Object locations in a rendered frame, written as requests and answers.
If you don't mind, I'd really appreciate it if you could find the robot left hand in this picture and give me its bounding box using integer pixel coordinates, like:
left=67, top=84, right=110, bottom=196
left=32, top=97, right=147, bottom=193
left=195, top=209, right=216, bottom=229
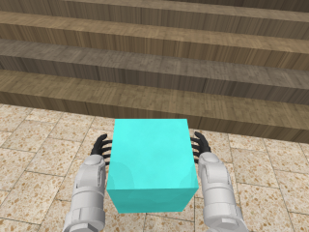
left=90, top=133, right=113, bottom=165

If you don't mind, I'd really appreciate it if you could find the right robot forearm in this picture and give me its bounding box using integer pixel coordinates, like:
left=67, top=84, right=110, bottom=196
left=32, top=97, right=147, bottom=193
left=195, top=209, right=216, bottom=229
left=198, top=152, right=249, bottom=232

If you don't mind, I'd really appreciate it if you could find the left robot forearm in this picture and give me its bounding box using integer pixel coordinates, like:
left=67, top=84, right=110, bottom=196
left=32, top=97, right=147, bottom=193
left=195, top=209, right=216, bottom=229
left=62, top=155, right=106, bottom=232

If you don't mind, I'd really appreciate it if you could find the robot right hand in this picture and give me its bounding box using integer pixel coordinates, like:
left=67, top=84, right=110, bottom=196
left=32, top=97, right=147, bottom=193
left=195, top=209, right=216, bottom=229
left=190, top=131, right=211, bottom=164

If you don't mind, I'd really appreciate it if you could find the carton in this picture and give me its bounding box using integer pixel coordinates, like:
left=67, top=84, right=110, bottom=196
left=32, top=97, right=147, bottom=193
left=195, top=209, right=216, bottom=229
left=106, top=119, right=199, bottom=214

